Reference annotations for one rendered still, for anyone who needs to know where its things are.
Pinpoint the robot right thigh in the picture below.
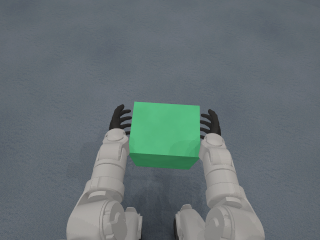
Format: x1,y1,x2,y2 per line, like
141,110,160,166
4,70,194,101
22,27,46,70
175,209,205,240

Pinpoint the left robot forearm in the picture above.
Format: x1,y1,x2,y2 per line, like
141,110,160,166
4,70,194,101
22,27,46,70
66,128,130,238

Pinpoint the robot left upper arm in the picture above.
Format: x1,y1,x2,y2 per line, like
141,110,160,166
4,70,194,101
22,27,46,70
60,199,128,240

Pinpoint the robot left shin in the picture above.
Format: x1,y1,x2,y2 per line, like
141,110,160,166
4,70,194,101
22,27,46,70
125,207,139,240

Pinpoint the carton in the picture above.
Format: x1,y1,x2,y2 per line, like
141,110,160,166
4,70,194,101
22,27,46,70
129,101,200,170

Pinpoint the robot right hand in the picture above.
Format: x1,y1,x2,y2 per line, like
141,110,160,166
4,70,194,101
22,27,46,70
200,109,221,139

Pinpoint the robot left hand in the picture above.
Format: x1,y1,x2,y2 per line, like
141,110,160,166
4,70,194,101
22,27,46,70
109,104,132,135

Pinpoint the right robot forearm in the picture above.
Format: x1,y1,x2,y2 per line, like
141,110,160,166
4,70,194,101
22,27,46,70
198,133,265,240

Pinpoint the robot right upper arm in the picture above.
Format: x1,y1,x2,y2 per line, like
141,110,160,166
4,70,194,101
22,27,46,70
204,204,265,240

